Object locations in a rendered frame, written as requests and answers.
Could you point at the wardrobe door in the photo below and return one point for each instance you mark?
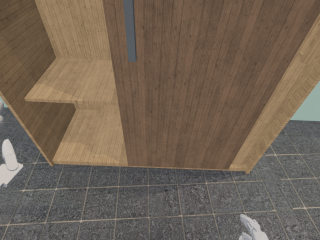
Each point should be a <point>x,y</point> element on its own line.
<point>204,72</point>
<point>289,84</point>

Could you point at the robot left hand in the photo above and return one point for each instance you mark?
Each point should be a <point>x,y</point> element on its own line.
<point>11,169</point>

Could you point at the handle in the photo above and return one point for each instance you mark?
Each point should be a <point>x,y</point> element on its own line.
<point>312,49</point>
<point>129,16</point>

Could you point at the robot right hand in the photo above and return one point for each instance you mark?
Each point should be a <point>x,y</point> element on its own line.
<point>253,228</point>

